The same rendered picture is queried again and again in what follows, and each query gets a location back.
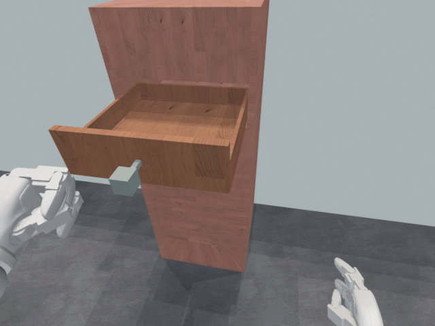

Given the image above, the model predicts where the right robot hand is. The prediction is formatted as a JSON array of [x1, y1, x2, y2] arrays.
[[328, 257, 383, 326]]

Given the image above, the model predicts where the handle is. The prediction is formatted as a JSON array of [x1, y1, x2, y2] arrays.
[[109, 160, 142, 196]]

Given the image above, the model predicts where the left robot hand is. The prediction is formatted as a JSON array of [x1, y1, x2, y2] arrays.
[[0, 166, 84, 254]]

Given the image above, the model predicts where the drawer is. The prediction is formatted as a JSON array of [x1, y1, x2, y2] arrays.
[[49, 82, 249, 194]]

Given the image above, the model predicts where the left robot forearm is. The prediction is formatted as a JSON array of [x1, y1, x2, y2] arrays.
[[0, 245, 17, 298]]

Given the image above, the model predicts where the cabinet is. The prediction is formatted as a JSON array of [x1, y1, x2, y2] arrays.
[[88, 0, 270, 272]]

